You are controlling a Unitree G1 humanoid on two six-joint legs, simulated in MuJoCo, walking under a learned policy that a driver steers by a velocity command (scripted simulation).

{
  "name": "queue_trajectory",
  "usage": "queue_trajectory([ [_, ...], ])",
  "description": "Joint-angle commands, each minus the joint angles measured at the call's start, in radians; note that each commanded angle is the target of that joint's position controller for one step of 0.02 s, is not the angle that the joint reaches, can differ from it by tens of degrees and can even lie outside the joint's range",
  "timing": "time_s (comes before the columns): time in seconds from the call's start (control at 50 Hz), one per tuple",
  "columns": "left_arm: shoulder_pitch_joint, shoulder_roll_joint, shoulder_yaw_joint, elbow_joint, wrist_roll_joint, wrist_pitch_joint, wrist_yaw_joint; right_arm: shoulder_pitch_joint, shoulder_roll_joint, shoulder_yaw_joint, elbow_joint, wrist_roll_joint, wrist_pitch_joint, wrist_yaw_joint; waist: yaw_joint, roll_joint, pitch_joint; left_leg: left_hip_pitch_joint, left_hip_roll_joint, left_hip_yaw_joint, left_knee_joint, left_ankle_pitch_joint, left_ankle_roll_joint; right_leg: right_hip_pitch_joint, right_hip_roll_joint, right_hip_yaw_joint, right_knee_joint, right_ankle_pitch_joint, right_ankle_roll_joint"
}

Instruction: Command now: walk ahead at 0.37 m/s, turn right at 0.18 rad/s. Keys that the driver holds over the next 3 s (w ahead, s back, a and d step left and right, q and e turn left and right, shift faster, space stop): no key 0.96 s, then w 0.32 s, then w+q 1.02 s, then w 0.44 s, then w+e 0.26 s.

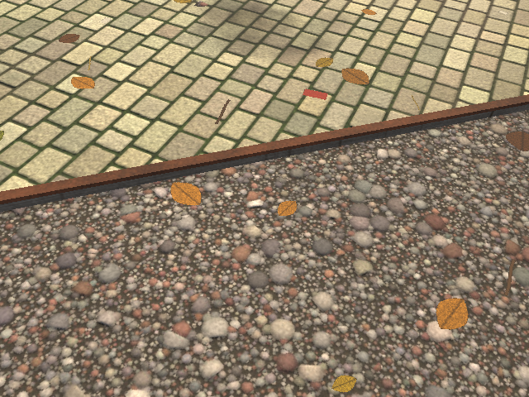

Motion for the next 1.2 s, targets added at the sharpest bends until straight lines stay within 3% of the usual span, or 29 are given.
queue_trajectory([
  [0.02, -0.121, 0.054, 0.014, -0.093, 0.013, -0.032, -0.007, -0.033, -0.143, -0.026, -0.058, -0.003, -0.008, -0.010, -0.011, 0.164, 0.113, 0.108, 0.230, -0.241, -0.245, 0.142, 0.164, -0.256, -0.074, -0.027, -0.041, 0.127, 0.036],
  [0.06, -0.160, 0.009, -0.004, -0.098, 0.017, -0.034, -0.011, -0.036, -0.152, -0.025, -0.041, 0.002, 0.005, -0.015, -0.017, 0.168, 0.090, 0.062, 0.187, -0.116, -0.206, 0.439, 0.145, -0.133, -0.063, -0.072, -0.186, 0.177, 0.058],
  [0.1, -0.202, -0.010, -0.011, -0.101, 0.012, -0.035, -0.020, 0.001, -0.179, -0.030, -0.017, 0.011, 0.021, -0.017, -0.039, 0.185, 0.061, 0.041, 0.169, -0.058, -0.172, 0.532, 0.127, -0.011, -0.036, -0.101, -0.325, 0.241, 0.061],
  [0.16, -0.219, 0.029, 0.005, -0.100, 0.001, -0.032, -0.033, 0.030, -0.203, -0.033, 0.006, 0.021, 0.035, -0.016, -0.033, 0.199, 0.041, 0.070, 0.209, -0.082, -0.122, 0.550, 0.116, 0.083, -0.013, -0.085, -0.437, 0.300, 0.034],
  [0.22, -0.084, 0.084, 0.033, -0.052, 0.017, -0.034, -0.027, -0.006, -0.189, -0.029, 0.004, 0.030, 0.034, -0.021, 0.059, 0.160, -0.030, 0.070, 0.178, -0.069, 0.046, 0.633, 0.062, 0.324, 0.008, -0.085, -0.593, 0.418, -0.034],
  [0.24, -0.005, 0.136, 0.047, -0.040, 0.027, -0.035, -0.015, 0.012, -0.157, -0.017, -0.002, 0.013, 0.026, -0.020, 0.088, 0.099, -0.101, -0.008, 0.126, -0.030, 0.191, 0.513, 0.018, 0.501, -0.077, -0.020, -0.582, 0.689, -0.072],
  [0.26, 0.074, 0.200, 0.050, -0.040, 0.060, -0.024, -0.001, 0.117, -0.074, 0.016, -0.015, -0.022, 0.017, -0.014, 0.068, -0.127, -0.275, -0.277, 0.045, 0.001, 0.505, 0.005, -0.053, 0.856, -0.353, 0.262, -0.483, 1.069, -0.225],
  [0.28, 0.092, 0.130, 0.031, -0.017, 0.042, -0.009, -0.006, 0.186, -0.077, 0.024, 0.022, -0.006, 0.025, -0.011, 0.065, -0.215, -0.418, -0.292, 0.019, -0.071, 0.673, -0.424, -0.085, 0.847, -0.452, 0.423, -0.540, 1.007, -0.336],
  [0.3, 0.044, 0.097, 0.021, -0.019, 0.024, 0.002, -0.014, 0.128, -0.164, -0.002, 0.021, 0.019, 0.041, -0.011, 0.074, -0.119, -0.312, -0.327, 0.052, -0.083, 0.744, -0.411, -0.097, 0.718, -0.388, 0.365, -0.596, 0.794, -0.303],
  [0.32, -0.031, 0.072, 0.012, -0.019, 0.017, 0.004, -0.015, 0.050, -0.161, -0.003, 0.007, 0.025, 0.056, -0.017, 0.059, -0.073, -0.193, -0.373, 0.075, -0.059, 0.747, -0.374, -0.099, 0.617, -0.336, 0.293, -0.627, 0.649, -0.258],
  [0.34, -0.097, 0.052, 0.001, -0.018, 0.016, 0.003, -0.018, 0.015, -0.143, -0.002, 0.005, 0.015, 0.075, -0.027, 0.039, -0.037, -0.113, -0.361, 0.097, -0.052, 0.691, -0.334, -0.107, 0.491, -0.297, 0.231, -0.665, 0.566, -0.229],
  [0.36, -0.153, 0.052, 0.000, -0.017, 0.023, 0.003, -0.019, 0.012, -0.137, -0.004, 0.004, 0.004, 0.094, -0.038, 0.008, -0.053, -0.073, -0.286, 0.116, -0.054, 0.614, -0.283, -0.114, 0.367, -0.264, 0.182, -0.703, 0.484, -0.204],
  [0.42, -0.210, 0.058, 0.006, 0.003, 0.042, 0.004, -0.016, 0.044, -0.089, 0.009, 0.023, -0.007, 0.112, -0.051, -0.023, -0.099, -0.051, -0.106, 0.091, -0.009, 0.433, -0.184, -0.121, 0.207, -0.204, 0.088, -0.743, 0.404, -0.200],
  [0.48, -0.212, 0.054, 0.003, 0.030, 0.035, 0.011, -0.007, 0.008, -0.088, 0.011, 0.024, -0.008, 0.111, -0.049, -0.013, -0.079, -0.059, -0.013, 0.083, 0.003, 0.257, -0.011, -0.097, 0.190, -0.203, 0.090, -0.743, 0.206, -0.192],
  [0.52, -0.209, 0.030, -0.009, 0.051, 0.028, 0.018, -0.005, -0.012, -0.086, 0.012, 0.023, -0.023, 0.109, -0.043, -0.023, -0.053, -0.029, 0.077, 0.070, 0.013, 0.131, 0.102, -0.069, 0.129, -0.165, 0.082, -0.739, -0.049, -0.133],
  [0.54, -0.175, 0.007, -0.018, 0.074, 0.032, 0.018, -0.006, -0.038, -0.101, 0.012, 0.005, -0.034, 0.108, -0.043, -0.016, -0.024, 0.009, 0.088, 0.103, -0.032, 0.071, 0.139, -0.048, 0.098, -0.135, 0.077, -0.731, -0.162, -0.080],
  [0.56, -0.146, 0.014, -0.017, 0.086, 0.039, 0.019, -0.007, -0.067, -0.156, 0.005, -0.018, -0.030, 0.107, -0.047, 0.017, 0.044, 0.058, 0.034, 0.154, -0.081, 0.025, 0.114, -0.020, 0.098, -0.086, 0.048, -0.695, -0.208, -0.034],
  [0.58, -0.120, 0.019, -0.011, 0.090, 0.031, 0.024, -0.001, -0.104, -0.187, -0.008, -0.001, -0.017, 0.104, -0.047, 0.055, 0.172, 0.089, -0.125, 0.137, -0.075, 0.004, -0.127, 0.008, 0.194, -0.037, -0.019, -0.664, -0.115, -0.005],
  [0.6, -0.142, 0.041, -0.008, 0.098, 0.032, 0.026, 0.005, -0.127, -0.138, 0.003, -0.010, -0.019, 0.094, -0.043, 0.037, 0.172, 0.109, -0.186, 0.115, -0.067, -0.027, -0.202, 0.002, 0.257, -0.035, -0.023, -0.620, -0.047, 0.005],
  [0.64, -0.133, 0.034, -0.006, 0.116, 0.028, 0.030, 0.013, -0.136, -0.098, 0.017, -0.003, -0.024, 0.075, -0.039, 0.043, 0.170, 0.091, -0.178, 0.105, -0.055, -0.023, -0.114, -0.029, 0.294, -0.043, -0.021, -0.594, 0.036, -0.013],
  [0.7, -0.117, 0.027, -0.005, 0.146, 0.028, 0.026, 0.013, -0.106, -0.101, 0.017, 0.011, -0.011, 0.058, -0.038, 0.030, 0.111, 0.035, -0.091, 0.097, -0.039, 0.032, 0.057, -0.037, 0.305, -0.046, -0.024, -0.577, 0.170, -0.022],
  [0.78, -0.114, 0.028, -0.004, 0.191, 0.018, 0.027, 0.012, -0.099, -0.103, 0.018, 0.025, -0.008, 0.061, -0.041, 0.023, 0.072, 0.003, -0.051, 0.087, -0.025, 0.058, 0.165, -0.032, 0.337, -0.050, -0.026, -0.557, 0.289, -0.019],
  [0.96, -0.113, 0.043, 0.000, 0.289, 0.013, 0.047, 0.028, -0.103, -0.095, 0.020, 0.078, -0.005, 0.071, -0.040, 0.031, 0.046, 0.017, -0.039, 0.071, -0.007, 0.043, 0.217, -0.030, 0.384, -0.056, -0.024, -0.556, 0.357, -0.016],
  [0.98, -0.096, 0.037, -0.002, 0.308, 0.011, 0.050, 0.029, -0.081, -0.088, 0.020, 0.096, -0.003, 0.073, -0.040, 0.030, 0.047, -0.004, -0.028, 0.059, 0.006, 0.035, 0.120, -0.027, 0.393, -0.043, -0.039, -0.557, 0.258, -0.018],
  [1.02, -0.086, 0.053, 0.007, 0.329, 0.000, 0.054, 0.029, -0.079, -0.103, 0.013, 0.108, 0.007, 0.079, -0.041, 0.035, 0.065, 0.054, -0.083, 0.047, 0.001, 0.031, -0.207, 0.010, 0.329, -0.011, -0.061, -0.540, -0.122, -0.038],
  [1.06, -0.100, 0.053, 0.007, 0.325, -0.006, 0.037, 0.028, -0.079, -0.103, 0.012, 0.102, 0.015, 0.068, -0.045, 0.032, 0.073, 0.156, -0.144, 0.075, -0.055, 0.001, -0.419, 0.049, 0.218, -0.022, -0.032, -0.548, -0.320, -0.062],
  [1.1, -0.109, 0.040, 0.004, 0.324, -0.011, 0.000, 0.020, -0.042, -0.116, 0.008, 0.110, 0.025, 0.040, -0.043, 0.022, 0.093, 0.198, -0.133, 0.121, -0.132, -0.016, -0.453, 0.088, 0.155, -0.033, -0.017, -0.513, -0.303, -0.075],
  [1.16, -0.130, 0.010, -0.002, 0.315, -0.014, -0.056, -0.005, 0.006, -0.164, -0.010, 0.128, 0.033, 0.010, -0.031, 0.024, 0.204, 0.177, -0.024, 0.249, -0.333, -0.093, -0.346, 0.165, 0.089, -0.007, -0.077, -0.386, -0.113, -0.070],
  [1.2, -0.074, 0.021, 0.002, 0.338, -0.016, -0.074, -0.020, -0.037, -0.163, -0.012, 0.113, 0.033, 0.006, -0.024, 0.064, 0.205, 0.150, -0.012, 0.268, -0.329, -0.044, -0.104, 0.163, 0.163, -0.011, -0.080, -0.426, -0.016, -0.086],
])
Next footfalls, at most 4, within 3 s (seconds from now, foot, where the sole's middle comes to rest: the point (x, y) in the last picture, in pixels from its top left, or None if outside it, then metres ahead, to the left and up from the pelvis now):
0.24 right None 0.25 -0.15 -0.78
0.54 left None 0.22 0.10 -0.78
1.64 left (215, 371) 0.60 0.10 -0.78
2.16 right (258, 270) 0.91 -0.02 -0.78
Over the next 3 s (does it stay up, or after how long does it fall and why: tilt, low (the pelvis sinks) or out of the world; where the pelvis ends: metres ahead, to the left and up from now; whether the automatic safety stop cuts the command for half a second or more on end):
stays up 1.07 0.29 0.00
